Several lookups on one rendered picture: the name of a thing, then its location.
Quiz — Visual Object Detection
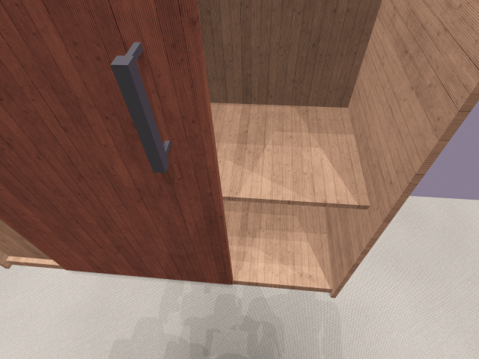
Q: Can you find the wardrobe door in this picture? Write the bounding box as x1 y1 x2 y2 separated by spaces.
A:
0 0 233 285
0 219 51 260

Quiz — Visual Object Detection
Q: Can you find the handle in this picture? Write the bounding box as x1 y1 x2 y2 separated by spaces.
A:
110 42 171 173

